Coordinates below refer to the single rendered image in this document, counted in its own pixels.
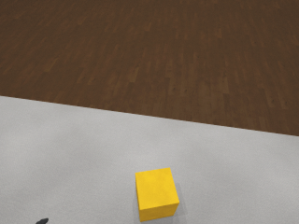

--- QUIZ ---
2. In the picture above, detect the carton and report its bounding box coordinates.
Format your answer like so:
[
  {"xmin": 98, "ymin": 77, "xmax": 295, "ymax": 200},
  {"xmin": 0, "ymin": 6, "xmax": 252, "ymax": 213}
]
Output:
[{"xmin": 135, "ymin": 167, "xmax": 179, "ymax": 222}]

